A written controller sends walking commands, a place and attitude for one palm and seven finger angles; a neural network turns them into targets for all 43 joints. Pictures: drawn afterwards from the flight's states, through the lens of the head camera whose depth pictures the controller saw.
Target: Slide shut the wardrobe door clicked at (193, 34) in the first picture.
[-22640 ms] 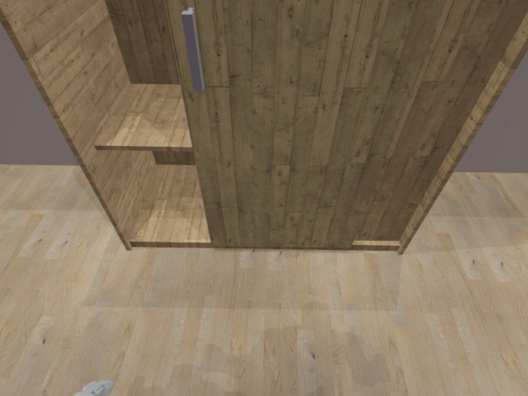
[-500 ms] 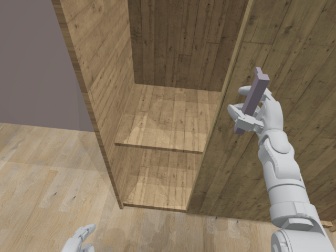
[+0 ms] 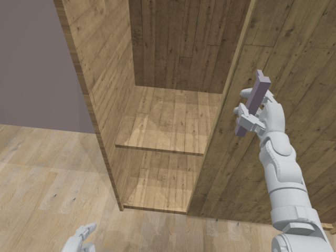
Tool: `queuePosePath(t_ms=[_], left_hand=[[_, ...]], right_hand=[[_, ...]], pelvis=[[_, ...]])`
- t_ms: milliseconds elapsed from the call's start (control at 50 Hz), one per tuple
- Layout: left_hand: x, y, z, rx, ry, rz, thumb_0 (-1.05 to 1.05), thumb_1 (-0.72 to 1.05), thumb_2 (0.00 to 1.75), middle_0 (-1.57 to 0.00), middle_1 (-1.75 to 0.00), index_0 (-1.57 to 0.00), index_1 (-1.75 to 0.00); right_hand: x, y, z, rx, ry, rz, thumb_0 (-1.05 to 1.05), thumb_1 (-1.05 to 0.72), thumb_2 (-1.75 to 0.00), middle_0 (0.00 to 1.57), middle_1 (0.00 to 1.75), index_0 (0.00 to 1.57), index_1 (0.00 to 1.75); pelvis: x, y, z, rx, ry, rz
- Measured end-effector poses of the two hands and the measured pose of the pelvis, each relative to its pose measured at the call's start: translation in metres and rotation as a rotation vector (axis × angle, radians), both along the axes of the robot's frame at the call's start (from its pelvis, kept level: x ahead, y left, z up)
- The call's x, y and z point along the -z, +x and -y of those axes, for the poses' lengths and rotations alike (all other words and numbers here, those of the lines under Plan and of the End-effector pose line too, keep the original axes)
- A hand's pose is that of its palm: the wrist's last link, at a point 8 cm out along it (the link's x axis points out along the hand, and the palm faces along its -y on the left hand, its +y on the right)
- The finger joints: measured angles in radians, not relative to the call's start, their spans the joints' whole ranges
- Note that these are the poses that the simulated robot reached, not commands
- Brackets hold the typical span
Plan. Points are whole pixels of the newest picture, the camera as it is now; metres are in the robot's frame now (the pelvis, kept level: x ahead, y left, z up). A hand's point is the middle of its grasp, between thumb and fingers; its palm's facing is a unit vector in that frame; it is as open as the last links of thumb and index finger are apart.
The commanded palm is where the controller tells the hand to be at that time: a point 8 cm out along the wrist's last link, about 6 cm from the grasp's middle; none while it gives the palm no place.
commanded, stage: grip the handle and tug to test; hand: right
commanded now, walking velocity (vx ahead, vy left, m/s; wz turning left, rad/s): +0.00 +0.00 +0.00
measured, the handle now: (248, 104) +0.45 -0.16 +0.15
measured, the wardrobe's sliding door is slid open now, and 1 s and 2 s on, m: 0.37 0.37 0.35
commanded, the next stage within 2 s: tug the door sideways, standing still in 0.36 s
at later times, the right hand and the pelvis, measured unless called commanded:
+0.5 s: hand (243, 118) +0.40 -0.14 +0.15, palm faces +0.02 +1.00 -0.01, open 5.9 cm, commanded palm +0.36 -0.18 +0.15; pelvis +0.03 +0.00 +0.00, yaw +2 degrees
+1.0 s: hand (241, 117) +0.40 -0.13 +0.15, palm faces +0.11 +0.99 -0.05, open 6.0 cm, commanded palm +0.38 -0.13 +0.15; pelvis +0.02 +0.00 +0.00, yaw -5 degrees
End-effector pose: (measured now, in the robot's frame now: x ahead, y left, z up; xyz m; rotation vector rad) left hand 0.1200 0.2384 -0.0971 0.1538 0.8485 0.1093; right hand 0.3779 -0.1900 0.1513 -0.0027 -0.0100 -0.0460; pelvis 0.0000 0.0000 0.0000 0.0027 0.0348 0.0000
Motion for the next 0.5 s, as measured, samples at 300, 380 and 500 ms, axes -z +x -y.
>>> queuePosePath(t_ms=[300,380,500], left_hand=[[-0.006,0.012,-0.005,-0.033,-0.010,0.036,0.01,0.90,0.90,-0.20,-0.30,-0.20,-0.30],[-0.010,0.023,-0.005,-0.037,-0.011,0.050,0.01,0.90,0.90,-0.20,-0.30,-0.20,-0.30],[-0.016,0.045,-0.003,-0.026,-0.002,0.066,0.01,0.90,0.90,-0.20,-0.30,-0.20,-0.30]], right_hand=[[0.000,-0.002,-0.002,-0.001,-0.010,0.005,0.00,-0.75,-0.77,0.34,1.40,0.31,1.40],[0.000,-0.003,-0.001,-0.011,-0.007,0.013,0.00,-0.75,-0.77,0.32,1.40,0.29,1.40],[0.000,-0.004,0.000,-0.024,-0.011,0.011,0.00,-0.75,-0.76,0.30,1.40,0.28,1.40]], pelvis=[[-0.001,0.014,0.000,-0.029,-0.005,-0.004],[-0.002,0.023,0.000,-0.037,-0.007,-0.007],[-0.003,0.035,0.002,-0.037,-0.003,-0.009]])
